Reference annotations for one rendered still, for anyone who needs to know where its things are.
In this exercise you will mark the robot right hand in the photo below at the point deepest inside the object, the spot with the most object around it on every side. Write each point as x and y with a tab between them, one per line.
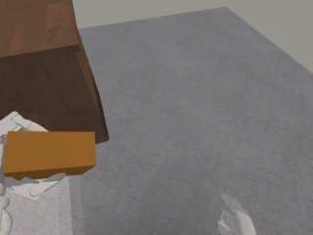
238	224

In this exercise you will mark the left robot forearm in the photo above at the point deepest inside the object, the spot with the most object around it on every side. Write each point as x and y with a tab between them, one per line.
6	221

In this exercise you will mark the robot left hand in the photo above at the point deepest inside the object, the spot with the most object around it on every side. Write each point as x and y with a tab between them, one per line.
27	187

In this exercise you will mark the sponge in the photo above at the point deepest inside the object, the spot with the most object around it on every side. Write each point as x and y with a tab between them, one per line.
42	154

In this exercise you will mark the table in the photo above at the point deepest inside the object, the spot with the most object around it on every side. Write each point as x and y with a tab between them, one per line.
45	75

